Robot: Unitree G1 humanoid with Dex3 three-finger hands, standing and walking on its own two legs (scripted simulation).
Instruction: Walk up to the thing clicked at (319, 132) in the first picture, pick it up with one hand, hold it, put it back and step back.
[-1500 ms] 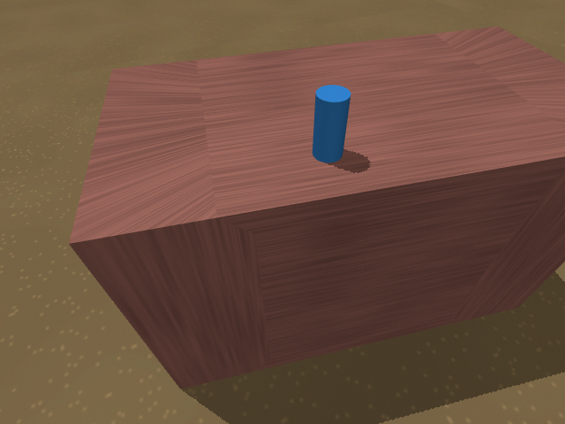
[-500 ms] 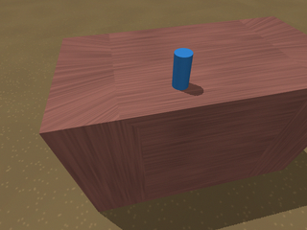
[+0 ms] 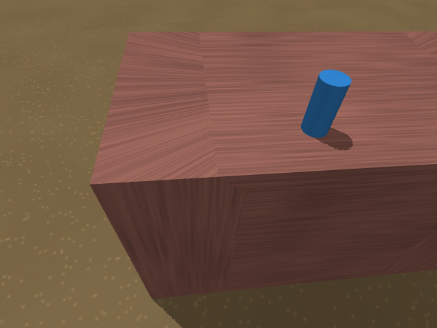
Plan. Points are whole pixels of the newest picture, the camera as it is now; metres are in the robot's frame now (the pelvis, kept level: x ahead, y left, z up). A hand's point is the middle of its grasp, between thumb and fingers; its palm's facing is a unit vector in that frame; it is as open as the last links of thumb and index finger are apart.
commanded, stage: walk up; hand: right
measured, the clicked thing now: (323, 105) +0.56 -0.22 +0.12
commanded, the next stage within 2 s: stand in 1.74 s
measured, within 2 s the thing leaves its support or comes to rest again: neither
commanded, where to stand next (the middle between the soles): +0.11 -0.04 m, yaw +4 degrees
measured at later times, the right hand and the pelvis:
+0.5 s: hand (367, 317) +0.19 -0.30 -0.14, palm faces -0.08 +0.91 -0.41, open 7.4 cm; pelvis +0.07 -0.03 +0.00, yaw +5 degrees
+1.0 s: hand (363, 311) +0.20 -0.29 -0.13, palm faces -0.12 +0.93 -0.34, open 7.4 cm; pelvis +0.07 -0.04 +0.02, yaw +6 degrees
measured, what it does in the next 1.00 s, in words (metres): steps on the spot: right foot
